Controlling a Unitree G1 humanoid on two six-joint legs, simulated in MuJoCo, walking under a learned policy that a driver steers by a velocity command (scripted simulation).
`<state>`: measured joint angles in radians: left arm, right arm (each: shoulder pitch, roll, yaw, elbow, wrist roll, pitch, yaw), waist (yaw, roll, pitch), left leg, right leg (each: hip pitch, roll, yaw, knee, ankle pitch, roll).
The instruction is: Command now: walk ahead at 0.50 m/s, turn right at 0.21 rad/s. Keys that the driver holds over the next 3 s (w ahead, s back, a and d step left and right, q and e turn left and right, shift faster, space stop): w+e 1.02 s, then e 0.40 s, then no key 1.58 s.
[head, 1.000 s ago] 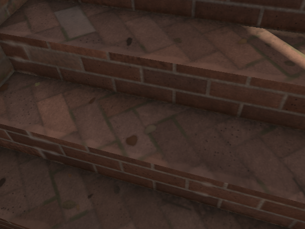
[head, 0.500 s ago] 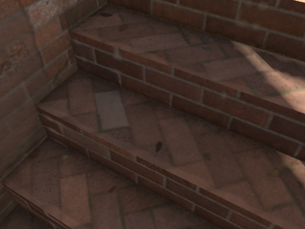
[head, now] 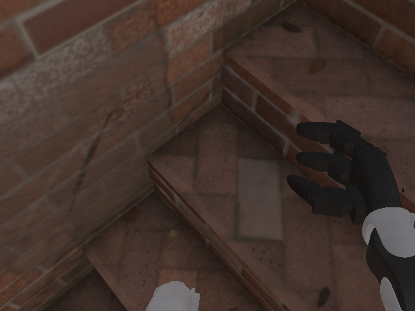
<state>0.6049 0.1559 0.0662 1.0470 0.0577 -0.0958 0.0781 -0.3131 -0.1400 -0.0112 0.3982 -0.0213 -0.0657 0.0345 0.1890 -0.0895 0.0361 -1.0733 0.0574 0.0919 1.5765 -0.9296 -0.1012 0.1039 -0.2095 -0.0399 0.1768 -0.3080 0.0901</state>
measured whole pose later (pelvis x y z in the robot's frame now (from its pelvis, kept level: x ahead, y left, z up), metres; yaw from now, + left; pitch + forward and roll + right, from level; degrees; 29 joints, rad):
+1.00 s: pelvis +0.20 +0.04 +0.18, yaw -33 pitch +3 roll +1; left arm 0.17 0.17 0.00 0.58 0.00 0.07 -0.06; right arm 0.32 -0.26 -0.08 0.73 -0.02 0.00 -0.13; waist -0.06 -0.01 -0.01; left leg -0.40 0.23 0.12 0.67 -0.30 0.00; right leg -0.32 -0.04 -0.03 0.66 -0.45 -0.07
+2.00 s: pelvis +0.33 -0.20 +0.39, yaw -54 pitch +1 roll +0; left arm 0.31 0.10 0.01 0.81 0.01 -0.02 0.03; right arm 0.31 -0.16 -0.04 0.84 0.00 -0.01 -0.04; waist -0.01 0.02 -0.03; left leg -0.18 0.07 0.07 0.50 -0.32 -0.04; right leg -0.30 0.02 -0.06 0.50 -0.22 -0.05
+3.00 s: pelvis +0.35 -0.18 +0.39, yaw -53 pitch -1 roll +0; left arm 0.37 0.13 0.00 0.99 -0.01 0.00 0.05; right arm 0.39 -0.11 0.02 0.97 0.00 -0.03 -0.06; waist 0.01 -0.03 0.01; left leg -0.14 0.02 0.06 0.44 -0.28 0.00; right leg -0.25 -0.02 -0.04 0.45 -0.18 -0.01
